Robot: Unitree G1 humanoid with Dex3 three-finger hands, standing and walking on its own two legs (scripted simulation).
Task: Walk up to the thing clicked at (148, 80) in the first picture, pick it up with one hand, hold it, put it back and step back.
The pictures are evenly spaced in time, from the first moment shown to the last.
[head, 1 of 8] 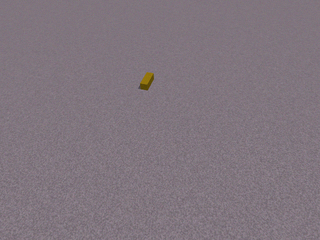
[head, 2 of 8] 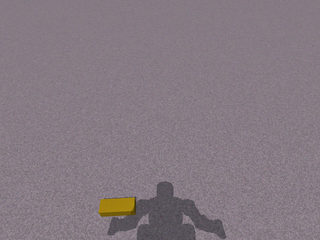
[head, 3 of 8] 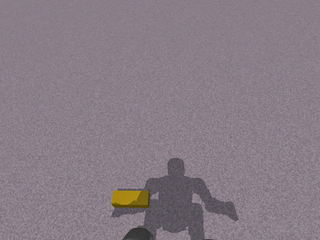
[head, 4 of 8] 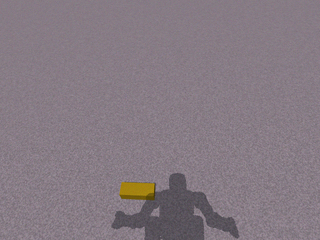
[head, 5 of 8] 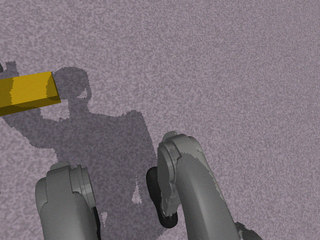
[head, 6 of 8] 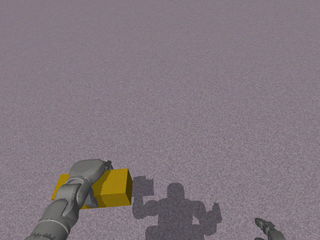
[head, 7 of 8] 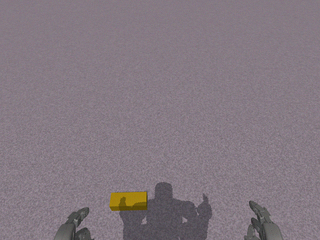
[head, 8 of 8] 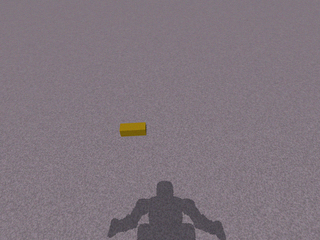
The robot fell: no
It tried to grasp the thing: yes
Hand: left
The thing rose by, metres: 0.66
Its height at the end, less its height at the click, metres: +0.00
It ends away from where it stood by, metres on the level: 0.01
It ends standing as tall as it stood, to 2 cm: yes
